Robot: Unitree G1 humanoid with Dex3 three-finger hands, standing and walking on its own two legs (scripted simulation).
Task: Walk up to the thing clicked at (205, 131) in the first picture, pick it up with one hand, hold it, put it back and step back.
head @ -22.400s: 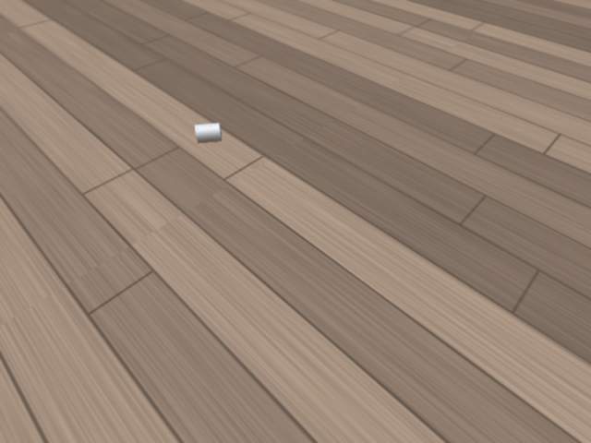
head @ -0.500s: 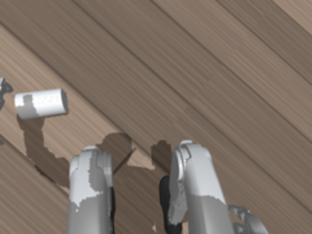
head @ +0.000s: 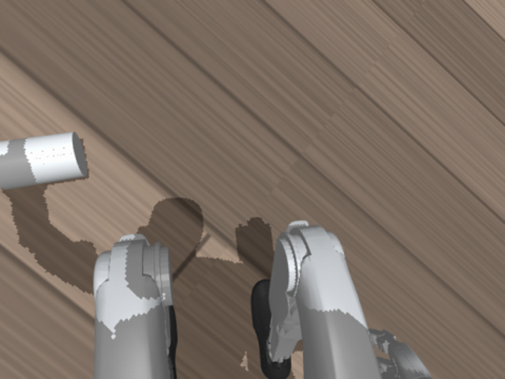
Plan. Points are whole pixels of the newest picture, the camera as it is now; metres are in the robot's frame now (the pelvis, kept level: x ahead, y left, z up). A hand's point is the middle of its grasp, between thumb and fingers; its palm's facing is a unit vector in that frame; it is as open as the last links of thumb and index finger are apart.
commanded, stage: rise first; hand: left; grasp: from above
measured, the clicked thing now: (41, 160) +0.47 +0.35 -0.30
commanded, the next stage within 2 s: approach in 1.94 s
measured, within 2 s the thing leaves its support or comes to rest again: neither
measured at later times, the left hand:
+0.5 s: hand out of the picture +0.40 +0.39 -0.18, palm faces -0.45 -0.12 -0.89, open 14.0 cm
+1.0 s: hand out of the picture +0.42 +0.38 -0.19, palm faces -0.44 -0.12 -0.89, open 14.0 cm
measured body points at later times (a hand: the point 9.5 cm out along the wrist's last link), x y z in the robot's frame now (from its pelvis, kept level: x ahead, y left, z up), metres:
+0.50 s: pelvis +0.00 +0.00 -0.01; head +0.24 +0.09 +0.36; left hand +0.42 +0.39 -0.13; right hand +0.09 -0.28 -0.12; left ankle +0.07 +0.11 -0.31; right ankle +0.10 -0.12 -0.31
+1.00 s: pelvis +0.00 +0.00 -0.02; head +0.25 +0.09 +0.34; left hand +0.44 +0.39 -0.14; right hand +0.08 -0.27 -0.13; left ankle +0.07 +0.11 -0.31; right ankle +0.10 -0.12 -0.31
